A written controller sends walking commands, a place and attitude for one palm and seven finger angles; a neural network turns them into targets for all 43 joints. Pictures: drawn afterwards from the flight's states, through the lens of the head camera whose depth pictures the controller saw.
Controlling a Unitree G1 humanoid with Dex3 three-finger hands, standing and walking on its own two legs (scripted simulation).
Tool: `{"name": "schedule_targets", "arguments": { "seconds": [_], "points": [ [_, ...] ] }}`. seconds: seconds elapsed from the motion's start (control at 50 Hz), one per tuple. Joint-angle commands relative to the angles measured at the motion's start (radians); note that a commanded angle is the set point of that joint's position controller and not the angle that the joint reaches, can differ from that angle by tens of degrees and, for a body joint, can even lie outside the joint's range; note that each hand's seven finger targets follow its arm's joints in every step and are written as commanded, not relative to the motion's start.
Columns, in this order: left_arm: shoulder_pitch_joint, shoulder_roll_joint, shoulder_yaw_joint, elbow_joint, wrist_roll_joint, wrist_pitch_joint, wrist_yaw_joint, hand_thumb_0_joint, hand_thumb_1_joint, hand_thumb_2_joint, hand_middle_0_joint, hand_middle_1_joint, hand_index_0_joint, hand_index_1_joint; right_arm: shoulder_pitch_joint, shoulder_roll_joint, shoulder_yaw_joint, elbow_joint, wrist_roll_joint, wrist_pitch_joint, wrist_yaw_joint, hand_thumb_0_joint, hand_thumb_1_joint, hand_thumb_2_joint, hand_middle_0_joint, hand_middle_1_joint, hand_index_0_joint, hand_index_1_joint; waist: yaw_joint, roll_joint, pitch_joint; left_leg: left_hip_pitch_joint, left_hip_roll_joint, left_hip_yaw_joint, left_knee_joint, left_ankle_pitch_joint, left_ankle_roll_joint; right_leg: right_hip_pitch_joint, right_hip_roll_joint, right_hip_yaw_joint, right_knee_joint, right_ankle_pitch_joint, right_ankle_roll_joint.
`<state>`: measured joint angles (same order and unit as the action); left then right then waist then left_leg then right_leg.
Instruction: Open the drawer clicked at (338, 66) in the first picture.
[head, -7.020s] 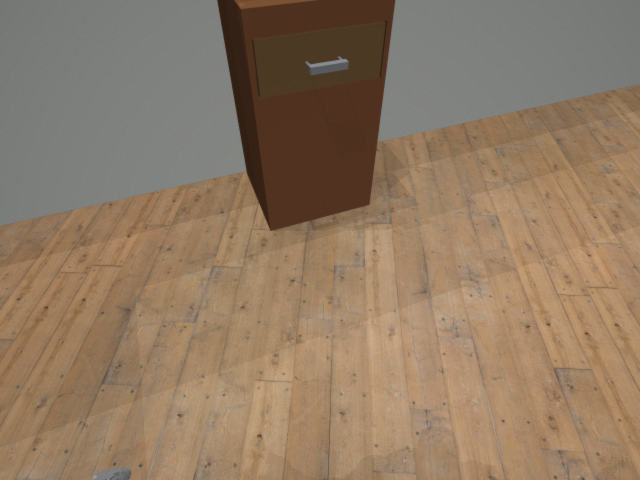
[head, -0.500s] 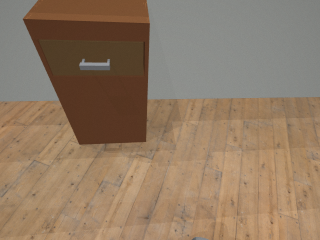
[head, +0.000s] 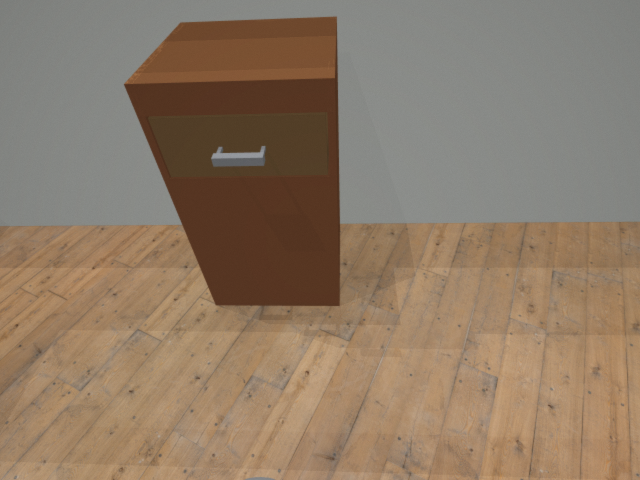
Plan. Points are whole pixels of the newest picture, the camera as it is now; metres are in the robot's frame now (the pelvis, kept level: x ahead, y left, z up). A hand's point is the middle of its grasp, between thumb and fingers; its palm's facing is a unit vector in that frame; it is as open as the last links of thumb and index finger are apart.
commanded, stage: take the last steps up to it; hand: left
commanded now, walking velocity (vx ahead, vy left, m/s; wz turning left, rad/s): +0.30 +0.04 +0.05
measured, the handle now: (240, 154) +0.87 +0.27 -0.07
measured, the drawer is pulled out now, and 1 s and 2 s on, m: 0.00 0.00 0.00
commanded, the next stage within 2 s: come to a stop and stand still in 0.84 s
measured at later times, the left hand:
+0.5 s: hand out of the picture +0.13 +0.28 -0.18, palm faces +0.07 -0.98 -0.16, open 7.4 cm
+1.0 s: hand (225, 355) +0.37 +0.21 -0.17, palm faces +0.01 -0.97 -0.23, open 7.1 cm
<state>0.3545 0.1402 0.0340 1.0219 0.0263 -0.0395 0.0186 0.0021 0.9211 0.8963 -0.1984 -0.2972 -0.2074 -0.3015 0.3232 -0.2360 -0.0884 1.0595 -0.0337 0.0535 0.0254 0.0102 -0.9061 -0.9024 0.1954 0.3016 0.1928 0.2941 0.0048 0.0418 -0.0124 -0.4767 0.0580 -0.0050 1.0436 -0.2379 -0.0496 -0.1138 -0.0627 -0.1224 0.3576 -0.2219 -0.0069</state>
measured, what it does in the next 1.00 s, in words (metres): walks ahead: left foot, then right foot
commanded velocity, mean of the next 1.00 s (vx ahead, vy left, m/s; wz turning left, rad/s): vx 0.21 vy -0.02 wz -0.04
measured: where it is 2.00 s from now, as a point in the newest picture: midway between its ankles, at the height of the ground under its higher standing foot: (324, 478)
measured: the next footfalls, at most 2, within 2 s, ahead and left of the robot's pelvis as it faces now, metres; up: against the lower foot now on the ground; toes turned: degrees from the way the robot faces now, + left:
left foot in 0.22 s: +0.11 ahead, +0.18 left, +0.00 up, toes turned +9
right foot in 0.78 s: +0.34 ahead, -0.07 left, +0.00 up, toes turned -6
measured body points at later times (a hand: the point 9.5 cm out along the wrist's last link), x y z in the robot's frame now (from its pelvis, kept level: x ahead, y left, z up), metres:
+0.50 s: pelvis +0.12 +0.10 +0.00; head +0.11 +0.11 +0.45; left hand +0.13 +0.33 -0.17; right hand +0.11 -0.13 -0.15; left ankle +0.07 +0.17 -0.75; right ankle +0.17 -0.04 -0.67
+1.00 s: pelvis +0.29 +0.03 -0.01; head +0.31 +0.01 +0.44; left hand +0.37 +0.26 -0.16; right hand +0.27 -0.19 -0.18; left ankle +0.29 +0.17 -0.69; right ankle +0.34 -0.04 -0.75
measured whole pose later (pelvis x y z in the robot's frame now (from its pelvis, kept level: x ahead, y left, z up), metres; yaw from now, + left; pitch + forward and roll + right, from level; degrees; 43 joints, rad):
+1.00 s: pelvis +0.29 +0.03 -0.01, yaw -1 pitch -1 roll +0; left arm 0.19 0.15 0.05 1.05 0.02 -0.05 0.03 -0.02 0.95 0.90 -0.20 -0.30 -0.21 -0.30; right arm 0.31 -0.16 -0.05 1.08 -0.02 -0.01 -0.02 0.01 -0.91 -0.90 0.20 0.30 0.19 0.29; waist -0.03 0.05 0.05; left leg -0.47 0.11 0.04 1.04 -0.35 -0.02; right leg -0.27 0.02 -0.17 0.46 -0.17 -0.09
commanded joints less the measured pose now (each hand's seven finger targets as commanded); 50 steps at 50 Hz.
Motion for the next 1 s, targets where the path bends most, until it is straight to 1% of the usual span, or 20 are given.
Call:
{"name": "schedule_targets", "arguments": {
  "seconds": [0.0, 0.1, 0.16, 0.18, 0.2, 0.22, 0.24, 0.28, 0.34, 0.46, 0.62, 0.66, 0.7, 0.72, 0.74, 0.76, 0.78, 0.82, 0.88, 0.98],
  "points": [
    [0.104, 0.158, 0.025, 0.003, 0.003, -0.024, 0.004, 0.0, 0.9, 0.9, -0.2, -0.3, -0.2, -0.3, -0.12, -0.015, 0.007, -0.093, 0.003, -0.036, 0.01, 0.0, -0.9, -0.9, 0.2, 0.3, 0.2, 0.3, 0.042, -0.209, 0.137, -0.14, 0.036, 0.037, -0.105, -0.002, 0.002, -0.001, -0.244, 0.227, -0.251, -0.246, -0.091],
    [0.123, 0.186, 0.035, 0.045, 0.011, -0.017, 0.0, 0.0, 0.9, 0.9, -0.2, -0.3, -0.2, -0.3, -0.166, 0.018, 0.025, -0.109, 0.013, -0.062, 0.014, 0.0, -0.9, -0.9, 0.2, 0.3, 0.2, 0.3, 0.053, -0.239, 0.132, 0.051, 0.008, 0.108, -0.373, -0.091, 0.034, -0.064, -0.248, 0.176, -0.205, -0.208, -0.111],
    [0.096, 0.171, 0.036, 0.063, 0.0, -0.005, -0.003, 0.0, 0.9, 0.9, -0.2, -0.3, -0.2, -0.3, -0.032, -0.002, 0.027, -0.059, 0.016, -0.085, 0.0, 0.0, -0.9, -0.9, 0.2, 0.3, 0.2, 0.3, -0.016, -0.16, 0.082, 0.37, -0.033, 0.171, -0.579, -0.015, 0.035, -0.207, -0.179, 0.094, -0.054, -0.217, -0.071],
    [0.097, 0.128, 0.028, 0.06, 0.0, 0.001, -0.005, 0.0, 0.9, 0.9, -0.2, -0.3, -0.2, -0.3, 0.074, -0.051, 0.017, -0.026, 0.017, -0.095, -0.013, 0.0, -0.9, -0.9, 0.2, 0.3, 0.2, 0.3, -0.062, -0.02, 0.043, 0.535, 0.023, 0.102, -0.638, -0.078, 0.041, -0.301, -0.135, 0.054, 0.106, -0.22, -0.043],
    [0.098, 0.064, 0.015, 0.04, -0.007, 0.004, -0.012, 0.0, 0.9, 0.9, -0.2, -0.3, -0.2, -0.3, 0.183, -0.144, -0.006, 0.005, 0.006, -0.101, -0.027, 0.0, -0.9, -0.9, 0.2, 0.3, 0.2, 0.3, -0.101, 0.225, 0.0, 0.638, 0.259, -0.217, -0.74, -0.223, 0.11, -0.469, -0.032, -0.039, 0.389, -0.292, 0.005],
    [0.04, 0.059, 0.01, -0.003, 0.0, 0.002, -0.011, 0.0, 0.9, 0.9, -0.2, -0.3, -0.2, -0.3, 0.255, -0.198, -0.014, 0.012, 0.005, -0.096, -0.033, 0.0, -0.9, -0.9, 0.2, 0.3, 0.2, 0.3, -0.123, 0.26, 0.009, 0.617, 0.379, -0.398, -0.852, -0.304, 0.183, -0.568, 0.006, -0.012, 0.593, -0.38, 0.007],
    [-0.025, 0.073, 0.013, -0.008, 0.005, 0.006, -0.006, 0.0, 0.9, 0.9, -0.2, -0.3, -0.2, -0.3, 0.223, -0.17, -0.007, 0.021, 0.005, -0.095, -0.043, 0.0, -0.9, -0.9, 0.2, 0.3, 0.2, 0.3, -0.124, 0.234, 0.046, 0.523, 0.379, -0.402, -0.892, -0.362, 0.196, -0.585, -0.025, 0.06, 0.73, -0.334, -0.005],
    [-0.037, 0.076, 0.022, 0.017, 0.004, 0.008, -0.023, 0.0, 0.9, 0.9, -0.2, -0.3, -0.2, -0.3, 0.085, -0.076, 0.019, -0.012, 0.011, -0.101, -0.047, 0.0, -0.9, -0.9, 0.2, 0.3, 0.2, 0.3, -0.06, 0.093, 0.162, 0.364, 0.313, -0.257, -0.914, -0.282, 0.183, -0.573, -0.083, 0.091, 0.796, -0.159, -0.005],
    [0.035, 0.044, 0.023, 0.055, 0.008, 0.02, -0.03, 0.0, 0.9, 0.9, -0.2, -0.3, -0.2, -0.3, 0.065, -0.005, 0.037, -0.017, 0.017, -0.13, -0.054, 0.0, -0.9, -0.9, 0.2, 0.3, 0.2, 0.3, -0.009, 0.069, 0.147, 0.331, 0.221, -0.06, -0.903, 0.069, 0.152, -0.491, -0.077, 0.08, 0.769, -0.014, 0.02],
    [-0.063, 0.067, 0.03, 0.012, 0.0, 0.035, -0.031, 0.0, 0.9, 0.9, -0.2, -0.3, -0.2, -0.3, 0.123, -0.006, 0.039, 0.018, 0.022, -0.142, -0.063, 0.0, -0.9, -0.9, 0.2, 0.3, 0.2, 0.3, 0.004, 0.041, 0.136, 0.454, 0.235, 0.0, -0.87, 0.385, 0.183, -0.594, -0.071, 0.085, 0.711, 0.051, 0.04],
    [-0.318, 0.05, 0.017, -0.077, -0.007, 0.026, -0.04, 0.0, 0.9, 0.9, -0.2, -0.3, -0.2, -0.3, 0.234, -0.011, 0.037, 0.076, 0.004, -0.131, -0.067, 0.0, -0.9, -0.9, 0.2, 0.3, 0.2, 0.3, -0.061, 0.045, 0.202, 0.524, 0.239, 0.05, -0.812, 0.57, 0.181, -0.552, -0.035, 0.019, 0.405, 0.046, 0.0],
    [-0.306, 0.061, 0.018, -0.082, -0.009, 0.02, -0.037, 0.0, 0.9, 0.9, -0.2, -0.3, -0.2, -0.3, 0.225, -0.022, 0.034, 0.083, 0.002, -0.126, -0.067, 0.0, -0.9, -0.9, 0.2, 0.3, 0.2, 0.3, -0.045, 0.054, 0.184, 0.512, 0.251, 0.065, -0.743, 0.712, 0.176, -0.44, -0.004, -0.003, 0.32, -0.002, -0.026],
    [-0.154, 0.077, 0.023, -0.036, -0.007, 0.006, -0.032, 0.0, 0.9, 0.9, -0.2, -0.3, -0.2, -0.3, 0.195, -0.052, 0.027, 0.083, 0.009, -0.122, -0.068, 0.0, -0.9, -0.9, 0.2, 0.3, 0.2, 0.3, 0.022, 0.058, 0.077, 0.52, 0.228, 0.098, -0.572, 0.887, 0.154, -0.229, 0.057, -0.044, 0.236, 0.025, -0.05],
    [-0.034, 0.107, 0.032, 0.006, -0.003, -0.005, -0.029, 0.0, 0.9, 0.9, -0.2, -0.3, -0.2, -0.3, 0.183, -0.053, 0.027, 0.081, 0.017, -0.121, -0.064, 0.0, -0.9, -0.9, 0.2, 0.3, 0.2, 0.3, 0.071, 0.028, 0.012, 0.448, 0.19, 0.123, -0.425, 0.835, 0.125, -0.034, 0.073, -0.057, 0.163, 0.112, -0.056],
    [0.095, 0.181, 0.053, 0.048, 0.004, -0.022, -0.02, 0.0, 0.9, 0.9, -0.2, -0.3, -0.2, -0.3, 0.191, -0.026, 0.03, 0.075, 0.029, -0.123, -0.054, 0.0, -0.9, -0.9, 0.2, 0.3, 0.2, 0.3, 0.123, -0.058, -0.094, 0.241, 0.136, 0.144, -0.176, 0.586, 0.089, 0.238, -0.071, 0.099, 0.168, 0.257, -0.113],
    [0.187, 0.268, 0.073, 0.062, -0.005, -0.025, -0.01, 0.0, 0.9, 0.9, -0.2, -0.3, -0.2, -0.3, 0.218, 0.038, 0.038, 0.044, 0.041, -0.125, -0.052, 0.0, -0.9, -0.9, 0.2, 0.3, 0.2, 0.3, 0.12, -0.248, -0.191, 0.007, -0.041, 0.168, 0.173, -0.267, 0.052, 0.394, -0.361, 0.504, 0.083, 0.526, -0.255],
    [0.159, 0.29, 0.072, 0.054, -0.021, -0.02, -0.008, 0.0, 0.9, 0.9, -0.2, -0.3, -0.2, -0.3, 0.172, 0.025, 0.038, 0.03, 0.042, -0.117, -0.055, 0.0, -0.9, -0.9, 0.2, 0.3, 0.2, 0.3, 0.113, -0.165, -0.186, -0.024, -0.021, 0.037, 0.314, -0.364, 0.073, 0.291, -0.405, 0.533, -0.005, 0.46, -0.307],
    [-0.032, 0.198, 0.049, 0.005, -0.022, -0.012, 0.0, 0.0, 0.9, 0.9, -0.2, -0.3, -0.2, -0.3, 0.09, 0.034, 0.031, 0.011, 0.023, -0.099, -0.047, 0.0, -0.9, -0.9, 0.2, 0.3, 0.2, 0.3, 0.05, -0.094, -0.003, -0.061, 0.054, -0.01, 0.333, -0.209, 0.074, 0.003, -0.326, 0.428, -0.1, 0.122, -0.25],
    [-0.143, 0.109, 0.02, -0.012, -0.012, -0.023, 0.007, 0.0, 0.9, 0.9, -0.2, -0.3, -0.2, -0.3, 0.162, 0.078, 0.037, 0.042, 0.006, -0.065, -0.039, 0.0, -0.9, -0.9, 0.2, 0.3, 0.2, 0.3, -0.048, -0.107, 0.035, 0.055, 0.081, 0.012, 0.154, -0.105, 0.052, -0.223, -0.221, 0.202, -0.164, 0.077, -0.167],
    [-0.123, 0.093, 0.011, 0.005, -0.007, -0.018, 0.007, 0.0, 0.9, 0.9, -0.2, -0.3, -0.2, -0.3, 0.116, 0.107, 0.059, 0.032, 0.013, -0.053, -0.044, 0.0, -0.9, -0.9, 0.2, 0.3, 0.2, 0.3, -0.044, -0.095, 0.023, 0.124, 0.051, 0.047, -0.174, -0.083, 0.013, -0.214, -0.185, 0.147, -0.132, 0.317, -0.168]
  ]
}}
